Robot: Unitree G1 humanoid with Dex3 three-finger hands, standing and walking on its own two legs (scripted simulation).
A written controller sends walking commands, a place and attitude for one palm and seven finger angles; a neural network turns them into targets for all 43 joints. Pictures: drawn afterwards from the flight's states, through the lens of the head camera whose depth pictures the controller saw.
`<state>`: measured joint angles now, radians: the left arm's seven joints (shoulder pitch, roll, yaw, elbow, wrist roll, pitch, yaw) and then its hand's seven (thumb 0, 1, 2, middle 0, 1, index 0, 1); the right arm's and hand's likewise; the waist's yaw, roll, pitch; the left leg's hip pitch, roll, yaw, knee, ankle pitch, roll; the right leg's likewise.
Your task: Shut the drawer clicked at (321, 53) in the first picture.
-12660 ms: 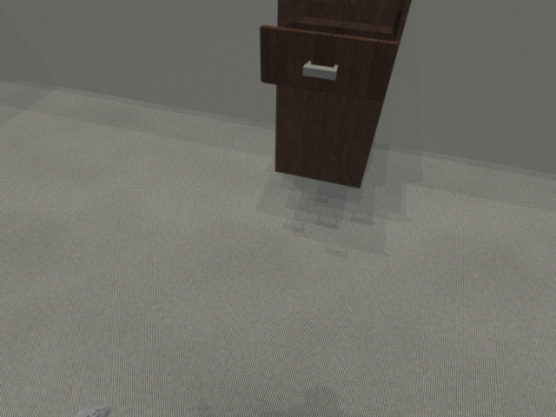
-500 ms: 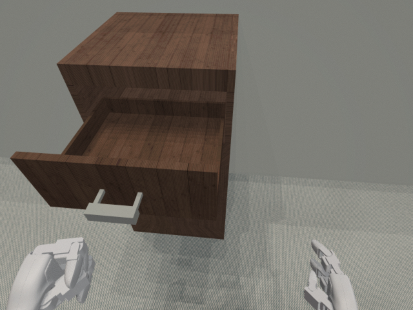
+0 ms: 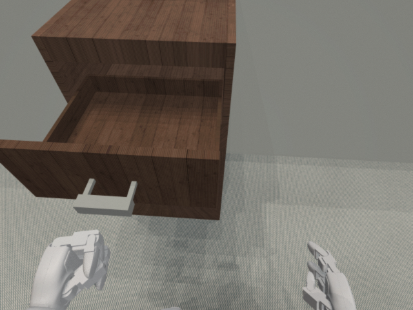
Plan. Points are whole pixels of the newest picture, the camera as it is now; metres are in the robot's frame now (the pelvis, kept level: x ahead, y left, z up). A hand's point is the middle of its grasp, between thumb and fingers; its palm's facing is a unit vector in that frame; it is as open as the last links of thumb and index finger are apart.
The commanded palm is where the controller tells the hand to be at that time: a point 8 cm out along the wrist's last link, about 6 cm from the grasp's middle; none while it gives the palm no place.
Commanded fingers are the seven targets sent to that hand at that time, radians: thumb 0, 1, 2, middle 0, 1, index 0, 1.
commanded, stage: bring the fist close to the handle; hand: left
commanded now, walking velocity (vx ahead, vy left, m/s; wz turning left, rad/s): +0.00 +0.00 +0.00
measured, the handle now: (108, 194) +0.32 +0.22 +0.04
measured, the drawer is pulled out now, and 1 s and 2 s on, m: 0.28 0.28 0.19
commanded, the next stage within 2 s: push the drawer shut in 0.68 s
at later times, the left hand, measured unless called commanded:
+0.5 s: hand (111, 253) +0.21 +0.18 +0.04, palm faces +0.03 -1.00 -0.05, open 3.3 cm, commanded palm +0.17 +0.24 +0.05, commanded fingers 0.00 0.90 0.90 -1.40 -1.60 -1.40 -1.60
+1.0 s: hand (120, 241) +0.23 +0.18 +0.04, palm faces +0.02 -1.00 -0.07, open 3.3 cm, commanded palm +0.20 +0.24 +0.05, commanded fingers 0.00 0.90 0.90 -1.40 -1.60 -1.40 -1.60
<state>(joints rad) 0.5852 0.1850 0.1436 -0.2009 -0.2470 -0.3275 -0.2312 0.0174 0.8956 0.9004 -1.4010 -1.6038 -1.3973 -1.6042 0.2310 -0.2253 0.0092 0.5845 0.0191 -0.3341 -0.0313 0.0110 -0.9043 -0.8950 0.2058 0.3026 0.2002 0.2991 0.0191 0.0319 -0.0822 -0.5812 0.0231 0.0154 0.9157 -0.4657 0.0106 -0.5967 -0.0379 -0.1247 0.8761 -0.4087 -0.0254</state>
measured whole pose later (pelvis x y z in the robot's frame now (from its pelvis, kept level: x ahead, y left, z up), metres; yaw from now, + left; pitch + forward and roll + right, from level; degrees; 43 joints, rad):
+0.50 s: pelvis +0.00 +0.00 -0.02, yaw +0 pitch +12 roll -2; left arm 0.48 0.20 0.15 -0.12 -0.25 -0.35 -0.20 0.02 0.90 0.90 -1.40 -1.60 -1.40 -1.60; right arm 0.25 -0.24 0.01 0.54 0.02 -0.25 -0.03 0.01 -0.91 -0.89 0.21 0.30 0.20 0.30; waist -0.01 0.03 -0.11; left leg -0.74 0.03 0.01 1.04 -0.51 0.02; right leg -0.75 -0.04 -0.12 0.99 -0.45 -0.02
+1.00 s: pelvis +0.01 +0.00 -0.02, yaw +0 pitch +13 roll -2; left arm 0.42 0.21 0.13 -0.10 -0.24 -0.34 -0.19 0.02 0.90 0.90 -1.40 -1.60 -1.40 -1.60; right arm 0.25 -0.24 0.02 0.51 0.02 -0.22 -0.04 0.01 -0.91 -0.89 0.21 0.30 0.20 0.30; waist -0.01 0.04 -0.12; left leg -0.76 0.03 0.00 1.06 -0.53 0.01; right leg -0.77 -0.04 -0.13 1.01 -0.47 -0.03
